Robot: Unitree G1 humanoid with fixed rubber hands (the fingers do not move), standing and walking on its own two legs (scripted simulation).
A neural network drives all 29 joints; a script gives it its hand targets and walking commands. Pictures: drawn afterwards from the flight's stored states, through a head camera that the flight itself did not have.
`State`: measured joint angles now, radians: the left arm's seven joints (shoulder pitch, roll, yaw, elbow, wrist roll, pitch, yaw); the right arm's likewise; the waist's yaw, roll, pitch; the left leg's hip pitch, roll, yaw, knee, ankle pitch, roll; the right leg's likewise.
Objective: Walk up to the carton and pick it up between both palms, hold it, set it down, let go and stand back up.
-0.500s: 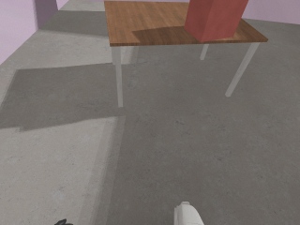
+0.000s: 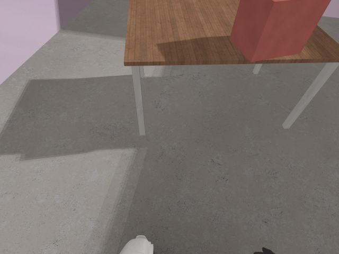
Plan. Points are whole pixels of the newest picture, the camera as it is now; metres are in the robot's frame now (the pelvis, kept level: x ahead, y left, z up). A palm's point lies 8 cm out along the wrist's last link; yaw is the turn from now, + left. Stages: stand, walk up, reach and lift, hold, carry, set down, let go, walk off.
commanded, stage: walk up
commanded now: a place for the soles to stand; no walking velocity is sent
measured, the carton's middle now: (274, 20) +1.18 -0.43 +0.02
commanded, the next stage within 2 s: none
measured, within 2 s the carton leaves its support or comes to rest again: neither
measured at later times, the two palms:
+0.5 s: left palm (138, 186) +0.32 +0.12 -0.11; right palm (328, 238) +0.22 -0.40 -0.12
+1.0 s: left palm (172, 170) +0.40 +0.03 -0.16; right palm (318, 146) +0.50 -0.46 -0.10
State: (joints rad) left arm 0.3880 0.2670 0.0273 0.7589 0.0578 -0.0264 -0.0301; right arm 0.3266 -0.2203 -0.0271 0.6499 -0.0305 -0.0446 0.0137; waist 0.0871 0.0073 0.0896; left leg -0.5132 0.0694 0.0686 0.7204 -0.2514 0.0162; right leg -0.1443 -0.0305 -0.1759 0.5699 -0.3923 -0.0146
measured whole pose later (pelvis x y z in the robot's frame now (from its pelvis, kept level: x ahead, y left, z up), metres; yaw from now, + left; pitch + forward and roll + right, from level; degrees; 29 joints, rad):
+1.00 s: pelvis +0.38 -0.22 -0.02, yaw +2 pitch -4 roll +1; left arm 0.37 0.27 0.02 0.74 0.06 0.08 -0.05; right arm 0.30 -0.21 0.00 0.63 -0.04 -0.04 -0.06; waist 0.05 -0.10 0.11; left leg -0.42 0.02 0.10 0.76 -0.27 0.04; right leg -0.38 -0.01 -0.09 1.17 -0.53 0.00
